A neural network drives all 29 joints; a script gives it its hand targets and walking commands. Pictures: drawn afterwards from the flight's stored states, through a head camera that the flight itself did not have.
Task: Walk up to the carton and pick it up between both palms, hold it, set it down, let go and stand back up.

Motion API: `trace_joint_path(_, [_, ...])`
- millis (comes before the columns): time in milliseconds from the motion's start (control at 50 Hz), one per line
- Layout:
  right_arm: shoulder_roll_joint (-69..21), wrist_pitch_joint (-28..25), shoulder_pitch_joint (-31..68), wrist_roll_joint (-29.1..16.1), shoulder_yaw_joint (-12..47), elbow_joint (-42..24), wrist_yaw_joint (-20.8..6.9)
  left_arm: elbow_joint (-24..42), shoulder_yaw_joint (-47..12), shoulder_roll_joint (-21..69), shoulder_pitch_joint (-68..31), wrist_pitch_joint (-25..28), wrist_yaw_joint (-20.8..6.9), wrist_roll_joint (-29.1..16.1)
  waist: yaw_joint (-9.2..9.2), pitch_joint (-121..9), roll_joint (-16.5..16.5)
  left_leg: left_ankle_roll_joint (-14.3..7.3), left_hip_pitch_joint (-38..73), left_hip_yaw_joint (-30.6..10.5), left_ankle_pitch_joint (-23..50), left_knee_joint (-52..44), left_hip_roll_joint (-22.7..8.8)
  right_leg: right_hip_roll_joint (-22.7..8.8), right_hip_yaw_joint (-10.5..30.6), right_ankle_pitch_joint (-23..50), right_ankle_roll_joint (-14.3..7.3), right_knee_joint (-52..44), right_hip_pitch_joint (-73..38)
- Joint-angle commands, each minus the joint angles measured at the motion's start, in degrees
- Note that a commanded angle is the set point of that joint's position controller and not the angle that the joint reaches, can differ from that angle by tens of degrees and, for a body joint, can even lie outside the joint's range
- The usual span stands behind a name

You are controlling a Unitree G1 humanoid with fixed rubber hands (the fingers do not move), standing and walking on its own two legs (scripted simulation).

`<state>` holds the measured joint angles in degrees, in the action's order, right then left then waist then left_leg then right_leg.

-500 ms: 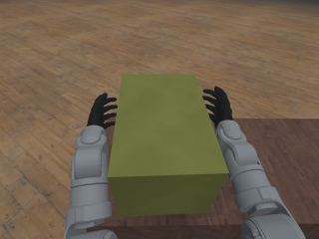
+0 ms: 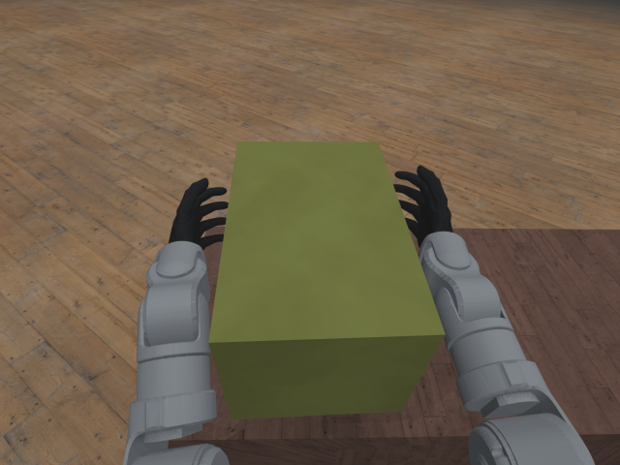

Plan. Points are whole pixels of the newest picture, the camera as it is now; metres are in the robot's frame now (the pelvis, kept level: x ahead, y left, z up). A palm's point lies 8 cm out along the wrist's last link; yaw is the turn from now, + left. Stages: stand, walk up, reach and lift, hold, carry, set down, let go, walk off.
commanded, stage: hold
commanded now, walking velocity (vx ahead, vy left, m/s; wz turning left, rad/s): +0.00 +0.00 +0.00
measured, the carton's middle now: (313, 265) +0.37 +0.00 +0.11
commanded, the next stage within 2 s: set down in 1.74 s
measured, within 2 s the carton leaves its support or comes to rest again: neither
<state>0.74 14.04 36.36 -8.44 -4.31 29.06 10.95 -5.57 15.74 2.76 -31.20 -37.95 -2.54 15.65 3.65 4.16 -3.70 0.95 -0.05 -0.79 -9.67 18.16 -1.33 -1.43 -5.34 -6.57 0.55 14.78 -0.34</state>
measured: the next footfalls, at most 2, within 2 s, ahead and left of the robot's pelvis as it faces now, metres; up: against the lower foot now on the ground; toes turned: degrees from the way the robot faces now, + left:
none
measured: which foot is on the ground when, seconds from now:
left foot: down 0.00-1.00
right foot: down 0.00-1.00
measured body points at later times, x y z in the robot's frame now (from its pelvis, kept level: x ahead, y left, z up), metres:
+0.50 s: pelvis +0.00 +0.00 +0.00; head -0.03 +0.03 +0.45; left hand +0.37 +0.16 +0.16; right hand +0.37 -0.14 +0.17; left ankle +0.02 +0.13 -0.75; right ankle +0.03 -0.12 -0.75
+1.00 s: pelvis +0.00 +0.00 +0.00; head -0.03 +0.03 +0.45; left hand +0.37 +0.15 +0.16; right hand +0.38 -0.15 +0.17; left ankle +0.02 +0.13 -0.75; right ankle +0.03 -0.12 -0.75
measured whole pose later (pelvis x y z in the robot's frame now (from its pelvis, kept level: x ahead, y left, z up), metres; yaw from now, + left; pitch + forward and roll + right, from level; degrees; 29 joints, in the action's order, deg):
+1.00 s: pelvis +0.00 +0.00 +0.00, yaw +0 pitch -9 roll -1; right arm 0.6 14.0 36.7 -7.8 -4.7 29.8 10.7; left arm -6.6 16.0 2.7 -31.6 -37.7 -2.5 15.7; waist 3.6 4.1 -3.7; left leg 1.0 -0.2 -0.9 -9.4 18.0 -1.3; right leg -1.4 -5.4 -6.5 0.4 15.0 0.0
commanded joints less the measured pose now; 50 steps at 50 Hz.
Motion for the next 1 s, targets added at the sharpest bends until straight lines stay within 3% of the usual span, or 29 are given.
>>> trace_joint_path(0, [-31.6, -3.5, 41.2, -3.0, 25.2, -15.7, -5.7, 6.6, -27.9, 29.8, -38.6, 3.2, -6.4, -5.6, 0.66, -23.8, 4.5, 1.2, 1.4, 2.8, 12.3, -2.3, 3.6, 3.5, -1.0, 9.6, 2.0, 0.4, -9.9])
trace_joint_path(60, [-31.8, -3.7, 41.6, -3.8, 26.8, -17.5, -5.4, 7.6, -29.2, 30.2, -38.1, 3.1, -5.9, -6.1, 0.2, -25.6, 4.5, 1.9, 2.6, 2.6, 15.8, -1.0, 3.9, 3.6, -1.2, 12.3, 2.2, 0.7, -10.4])
trace_joint_path(160, [-31.4, -3.6, 40.3, -4.1, 26.8, -18.4, -5.1, 7.7, -29.9, 30.1, -36.5, 3.1, -6.0, -6.4, 1.18, -25.2, 4.6, 1.9, 3.0, 2.3, 16.2, -0.8, 3.9, 3.5, -1.0, 13.3, 2.1, 0.7, -10.0])
trace_joint_path(200, [-31.5, -3.2, 39.9, -4.1, 27.1, -17.8, -5.0, 7.5, -29.3, 29.8, -35.9, 2.9, -6.0, -6.0, 0.87, -24.0, 3.5, 1.8, 2.3, 2.2, 15.8, -1.1, 4.0, 3.5, -0.9, 13.3, 2.1, 0.6, -10.2])
trace_joint_path(260, [-31.7, -3.4, 39.8, -4.3, 27.6, -18.6, -5.2, 9.0, -30.3, 30.3, -36.2, 3.1, -5.7, -6.6, 0.47, -25.2, 4.4, 2.1, 3.2, 2.1, 17.5, -0.8, 3.8, 3.7, -1.3, 13.5, 2.1, 0.7, -9.8])
trace_joint_path(320, [-31.4, -3.1, 39.4, -3.9, 26.8, -17.4, -5.2, 7.6, -29.7, 30.0, -35.9, 2.9, -6.0, -6.1, 0.81, -23.0, 4.4, 1.9, 2.3, 2.1, 15.4, -1.1, 3.8, 3.6, -0.9, 11.2, 1.9, 0.3, -9.2])
trace_joint_path(360, [-31.9, -3.7, 40.1, -4.1, 27.0, -19.3, -5.4, 10.3, -31.1, 30.8, -37.3, 3.3, -5.9, -7.0, 0.98, -25.7, 5.7, 2.2, 3.1, 2.3, 16.6, -0.9, 3.6, 3.8, -1.3, 11.7, 1.7, 0.7, -9.4])
trace_joint_path(440, [-31.7, -3.2, 40.9, -3.2, 26.4, -17.8, -5.3, 7.8, -29.9, 30.4, -37.2, 3.0, -5.8, -6.3, 0.72, -23.9, 3.9, 1.5, 2.4, 2.2, 13.6, -1.6, 3.6, 3.5, -1.1, 9.5, 1.8, 0.3, -8.9])
trace_joint_path(520, [-31.9, -3.3, 41.3, -3.3, 26.2, -17.7, -5.5, 7.6, -30.1, 30.4, -38.3, 3.2, -5.9, -6.6, 1.05, -24.7, 4.5, 1.6, 2.1, 2.3, 13.5, -1.5, 3.6, 3.6, -1.0, 9.9, 1.8, 0.6, -9.1])
trace_joint_path(600, [-31.8, -3.0, 42.0, -2.5, 25.2, -15.4, -5.7, 4.8, -27.5, 29.7, -38.6, 3.0, -6.1, -5.4, 0.17, -22.4, 3.9, 0.8, 0.2, 2.9, 9.8, -2.9, 3.5, 3.4, -1.2, 7.1, 2.0, 0.2, -9.1])
trace_joint_path(780, [-32.3, -3.3, 42.5, -2.7, 25.4, -14.6, -5.6, 5.3, -27.5, 30.0, -39.5, 3.2, -6.0, -5.4, -0.07, -23.8, 4.1, 1.0, 0.8, 3.1, 11.0, -2.3, 3.7, 3.3, -1.0, 8.7, 2.1, 0.4, -9.4])
trace_joint_path(880, [-32.1, -3.6, 42.4, -2.6, 24.8, -15.0, -5.7, 5.2, -27.8, 29.7, -39.7, 3.5, -6.1, -5.6, 0.66, -23.9, 4.0, 0.9, 0.8, 2.7, 11.1, -2.2, 3.8, 3.2, -0.7, 9.1, 2.0, 0.2, -9.4])
trace_joint_path(980, [-32.0, -3.5, 42.7, -1.9, 24.2, -14.5, -6.0, 4.6, -27.1, 29.6, -40.2, 3.4, -6.2, -5.2, 0.46, -22.8, 4.3, 0.6, 0.1, 2.9, 8.6, -3.2, 3.5, 3.3, -1.1, 6.3, 1.9, 0.1, -9.1])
